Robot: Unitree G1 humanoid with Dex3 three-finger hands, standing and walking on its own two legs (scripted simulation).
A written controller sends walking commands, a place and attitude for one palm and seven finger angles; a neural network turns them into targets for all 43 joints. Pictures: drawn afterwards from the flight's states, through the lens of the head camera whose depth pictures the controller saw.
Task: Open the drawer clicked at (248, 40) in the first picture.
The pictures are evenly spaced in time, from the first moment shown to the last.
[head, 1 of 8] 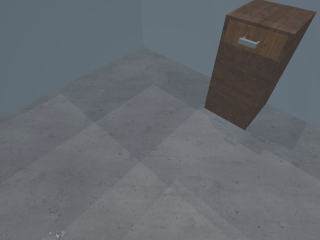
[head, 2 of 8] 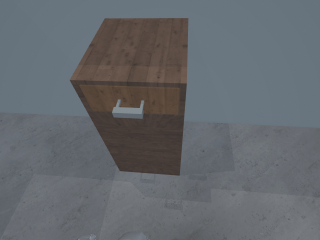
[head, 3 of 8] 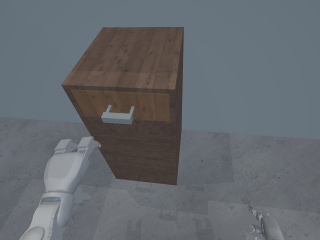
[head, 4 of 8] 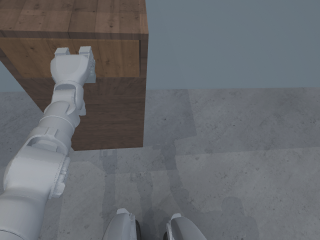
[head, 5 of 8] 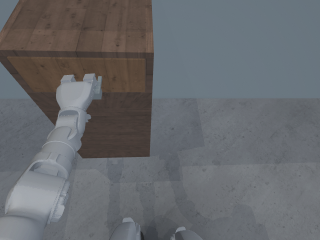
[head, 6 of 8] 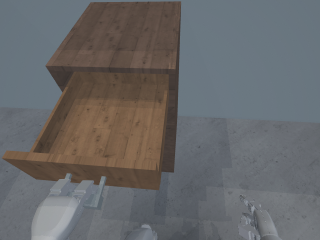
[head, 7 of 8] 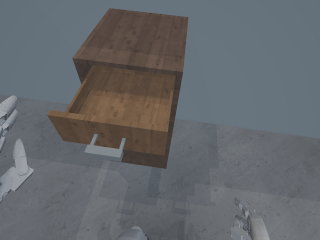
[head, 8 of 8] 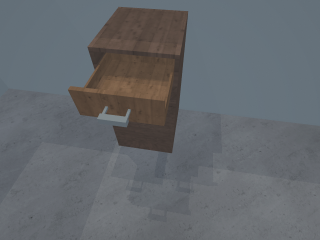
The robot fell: no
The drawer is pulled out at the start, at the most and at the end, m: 0.00 0.30 0.25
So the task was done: yes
